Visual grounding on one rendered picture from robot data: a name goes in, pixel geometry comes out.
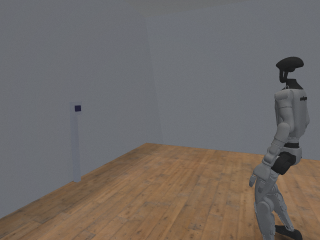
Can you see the panel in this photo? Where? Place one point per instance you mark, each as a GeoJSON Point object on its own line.
{"type": "Point", "coordinates": [75, 139]}

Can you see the robot left forearm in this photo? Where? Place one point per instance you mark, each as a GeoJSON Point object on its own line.
{"type": "Point", "coordinates": [280, 139]}

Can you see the left robot upper arm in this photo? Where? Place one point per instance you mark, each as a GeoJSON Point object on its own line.
{"type": "Point", "coordinates": [284, 100]}

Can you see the right robot upper arm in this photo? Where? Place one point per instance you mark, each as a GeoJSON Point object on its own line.
{"type": "Point", "coordinates": [307, 117]}

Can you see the humanoid robot torso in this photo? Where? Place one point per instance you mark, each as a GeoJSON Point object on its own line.
{"type": "Point", "coordinates": [299, 109]}

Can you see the button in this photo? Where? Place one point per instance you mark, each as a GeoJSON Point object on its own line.
{"type": "Point", "coordinates": [77, 108]}

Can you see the robot right shin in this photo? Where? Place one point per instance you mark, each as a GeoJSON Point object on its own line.
{"type": "Point", "coordinates": [281, 209]}

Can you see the left robot hand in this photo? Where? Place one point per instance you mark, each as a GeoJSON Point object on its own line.
{"type": "Point", "coordinates": [263, 172]}

